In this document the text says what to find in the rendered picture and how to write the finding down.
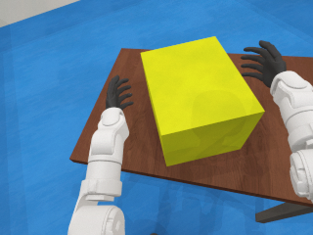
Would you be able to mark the right robot hand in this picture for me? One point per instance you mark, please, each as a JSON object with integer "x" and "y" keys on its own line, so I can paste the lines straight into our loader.
{"x": 271, "y": 62}

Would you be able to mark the robot right forearm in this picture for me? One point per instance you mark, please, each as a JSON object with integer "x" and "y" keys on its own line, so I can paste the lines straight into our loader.
{"x": 294, "y": 96}

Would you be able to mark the robot left forearm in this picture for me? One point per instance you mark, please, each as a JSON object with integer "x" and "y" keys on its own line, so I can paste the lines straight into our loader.
{"x": 102, "y": 182}

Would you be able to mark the left robot hand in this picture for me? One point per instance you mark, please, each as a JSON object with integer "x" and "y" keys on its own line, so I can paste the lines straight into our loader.
{"x": 113, "y": 99}

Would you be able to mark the robot left upper arm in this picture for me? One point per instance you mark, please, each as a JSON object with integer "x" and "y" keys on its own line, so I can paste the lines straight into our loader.
{"x": 97, "y": 220}

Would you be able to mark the table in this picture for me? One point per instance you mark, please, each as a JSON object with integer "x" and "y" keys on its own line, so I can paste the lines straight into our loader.
{"x": 261, "y": 168}

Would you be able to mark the carton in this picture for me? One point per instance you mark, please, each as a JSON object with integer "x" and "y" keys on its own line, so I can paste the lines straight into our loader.
{"x": 201, "y": 103}

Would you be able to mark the robot right upper arm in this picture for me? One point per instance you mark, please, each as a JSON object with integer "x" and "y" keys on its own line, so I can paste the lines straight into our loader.
{"x": 301, "y": 173}

